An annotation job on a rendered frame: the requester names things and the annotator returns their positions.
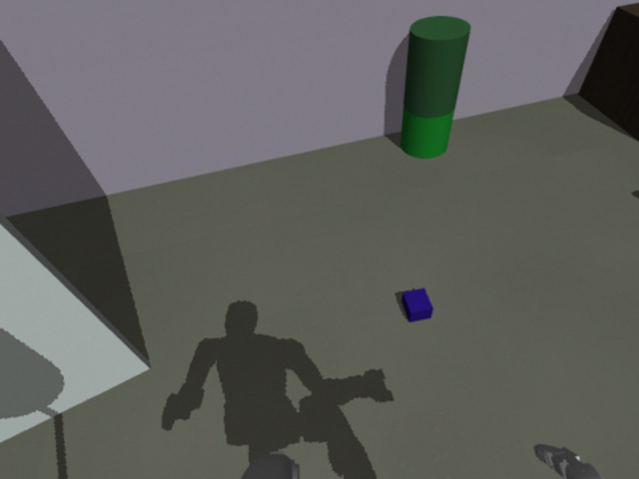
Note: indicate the potted plant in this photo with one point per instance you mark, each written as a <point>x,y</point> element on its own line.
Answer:
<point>436,52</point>

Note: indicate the right robot hand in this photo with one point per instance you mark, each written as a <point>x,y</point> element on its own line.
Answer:
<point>566,463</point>

